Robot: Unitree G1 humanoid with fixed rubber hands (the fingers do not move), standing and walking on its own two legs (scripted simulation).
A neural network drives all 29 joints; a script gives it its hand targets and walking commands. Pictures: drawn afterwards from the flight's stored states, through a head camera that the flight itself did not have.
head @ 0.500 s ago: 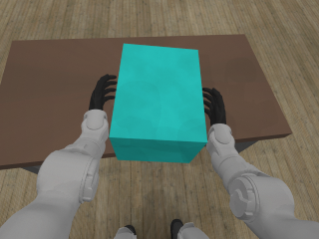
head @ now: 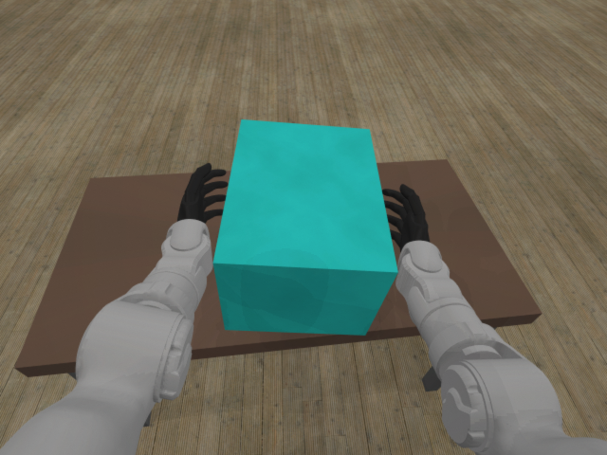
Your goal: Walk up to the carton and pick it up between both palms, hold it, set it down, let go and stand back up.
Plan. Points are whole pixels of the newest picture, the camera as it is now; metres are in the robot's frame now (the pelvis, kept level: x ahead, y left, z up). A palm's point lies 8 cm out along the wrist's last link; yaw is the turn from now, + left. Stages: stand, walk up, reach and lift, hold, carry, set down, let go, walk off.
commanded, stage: reach and lift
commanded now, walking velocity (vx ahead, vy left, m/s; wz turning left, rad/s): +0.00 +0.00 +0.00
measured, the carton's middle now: (301, 223) +0.48 -0.02 +0.03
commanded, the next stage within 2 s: none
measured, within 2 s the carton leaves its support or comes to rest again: neither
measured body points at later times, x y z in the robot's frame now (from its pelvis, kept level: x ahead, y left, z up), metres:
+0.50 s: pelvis +0.02 -0.01 +0.02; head +0.03 +0.01 +0.47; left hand +0.45 +0.14 +0.11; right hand +0.41 -0.17 +0.10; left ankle +0.02 +0.12 -0.72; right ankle +0.02 -0.14 -0.72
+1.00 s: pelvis +0.00 -0.01 +0.03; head -0.04 -0.01 +0.48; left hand +0.41 +0.16 +0.19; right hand +0.39 -0.16 +0.17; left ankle +0.02 +0.12 -0.72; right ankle +0.02 -0.14 -0.72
